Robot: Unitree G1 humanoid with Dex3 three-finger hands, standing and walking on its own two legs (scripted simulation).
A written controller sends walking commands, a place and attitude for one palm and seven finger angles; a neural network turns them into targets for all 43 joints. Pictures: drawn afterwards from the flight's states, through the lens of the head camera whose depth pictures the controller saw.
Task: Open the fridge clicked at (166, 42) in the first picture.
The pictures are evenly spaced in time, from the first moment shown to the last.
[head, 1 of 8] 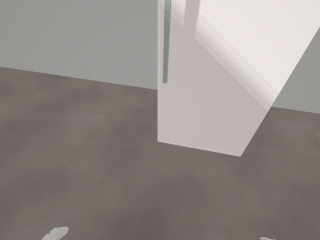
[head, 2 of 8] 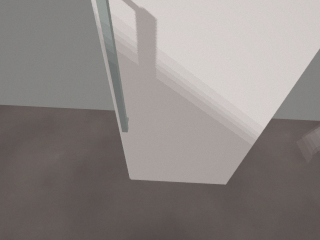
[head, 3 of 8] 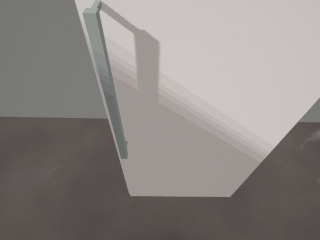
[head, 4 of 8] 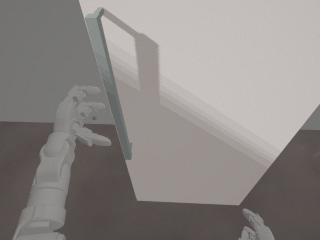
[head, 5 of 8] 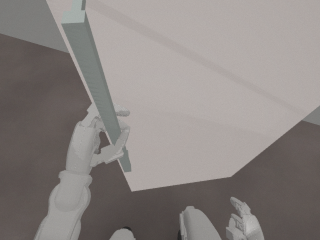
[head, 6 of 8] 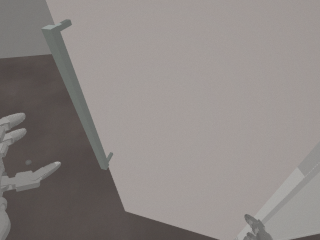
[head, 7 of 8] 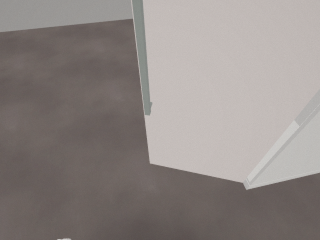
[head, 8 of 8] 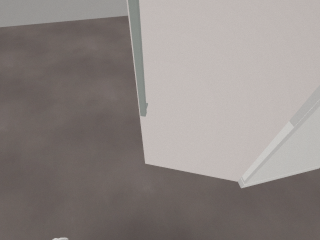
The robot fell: no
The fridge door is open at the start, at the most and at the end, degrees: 0 65 65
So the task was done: yes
